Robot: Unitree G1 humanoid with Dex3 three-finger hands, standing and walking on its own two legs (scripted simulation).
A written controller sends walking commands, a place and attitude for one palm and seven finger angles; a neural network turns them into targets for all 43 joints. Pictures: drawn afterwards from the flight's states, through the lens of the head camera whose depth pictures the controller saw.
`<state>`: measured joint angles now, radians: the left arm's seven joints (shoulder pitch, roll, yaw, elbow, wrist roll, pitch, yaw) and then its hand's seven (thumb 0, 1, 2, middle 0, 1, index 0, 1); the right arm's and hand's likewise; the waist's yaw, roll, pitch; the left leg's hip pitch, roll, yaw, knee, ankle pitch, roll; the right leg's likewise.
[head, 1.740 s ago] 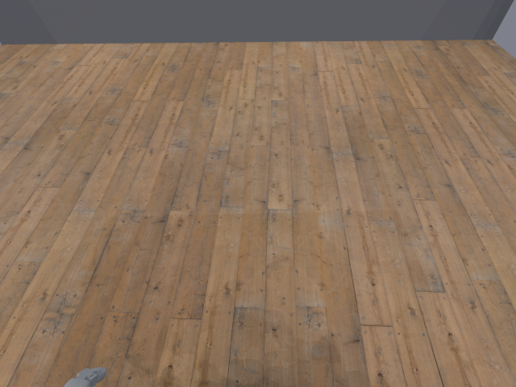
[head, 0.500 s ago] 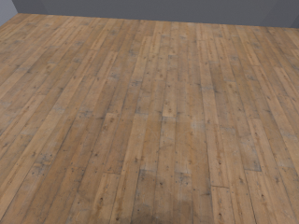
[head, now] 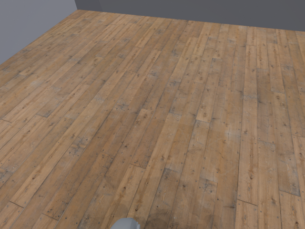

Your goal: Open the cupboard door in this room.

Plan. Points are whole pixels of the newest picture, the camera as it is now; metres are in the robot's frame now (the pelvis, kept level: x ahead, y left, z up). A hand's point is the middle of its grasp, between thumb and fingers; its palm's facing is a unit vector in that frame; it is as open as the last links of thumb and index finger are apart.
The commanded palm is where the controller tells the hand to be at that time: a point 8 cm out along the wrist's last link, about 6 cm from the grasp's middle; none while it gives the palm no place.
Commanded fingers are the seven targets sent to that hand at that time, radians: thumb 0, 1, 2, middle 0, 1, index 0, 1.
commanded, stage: turn or walk to find it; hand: left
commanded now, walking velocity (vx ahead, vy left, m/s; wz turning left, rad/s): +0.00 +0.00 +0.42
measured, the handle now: out of the picture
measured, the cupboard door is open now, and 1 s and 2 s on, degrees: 0 0 0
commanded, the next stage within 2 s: stand and wait in 1.68 s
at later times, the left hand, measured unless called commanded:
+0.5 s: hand out of the picture +0.00 +0.27 -0.16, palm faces +0.24 -0.94 -0.25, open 7.4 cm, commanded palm none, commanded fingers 0.00 0.90 0.90 -0.20 -0.30 -0.20 -0.30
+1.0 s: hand out of the picture -0.09 +0.22 -0.17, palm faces +0.44 -0.87 -0.23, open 7.4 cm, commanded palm none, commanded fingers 0.00 0.90 0.90 -0.20 -0.30 -0.20 -0.30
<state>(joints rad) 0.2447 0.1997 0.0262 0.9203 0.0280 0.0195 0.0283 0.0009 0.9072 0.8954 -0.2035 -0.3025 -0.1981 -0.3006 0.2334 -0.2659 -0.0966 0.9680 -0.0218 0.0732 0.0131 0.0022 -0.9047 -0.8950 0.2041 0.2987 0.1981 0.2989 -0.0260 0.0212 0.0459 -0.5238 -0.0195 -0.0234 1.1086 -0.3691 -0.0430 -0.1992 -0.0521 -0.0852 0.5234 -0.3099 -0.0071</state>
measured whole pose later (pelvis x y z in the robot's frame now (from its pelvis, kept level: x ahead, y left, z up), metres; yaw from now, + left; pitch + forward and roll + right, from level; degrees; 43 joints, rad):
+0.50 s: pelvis -0.02 +0.05 +0.00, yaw +12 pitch +0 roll -1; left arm 0.20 0.25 0.06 0.93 0.02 0.06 0.01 0.00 0.91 0.90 -0.20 -0.30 -0.19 -0.30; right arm 0.18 -0.18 -0.04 0.95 -0.02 0.02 0.00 0.00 -0.90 -0.89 0.21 0.30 0.20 0.30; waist 0.00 -0.02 0.06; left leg -0.24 -0.04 -0.03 0.47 -0.23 0.05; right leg -0.43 -0.06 -0.03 0.93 -0.43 0.08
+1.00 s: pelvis -0.05 +0.03 +0.00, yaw +26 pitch -1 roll +1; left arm 0.24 0.20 0.04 0.93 0.04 0.01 0.02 0.00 0.90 0.90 -0.21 -0.30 -0.20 -0.30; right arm 0.20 -0.24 -0.08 0.99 -0.01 0.07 0.01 0.00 -0.91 -0.90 0.20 0.30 0.20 0.30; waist 0.00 -0.02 0.08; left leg -0.33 0.03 0.05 0.77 -0.44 -0.05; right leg -0.25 -0.12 -0.18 0.56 -0.29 0.01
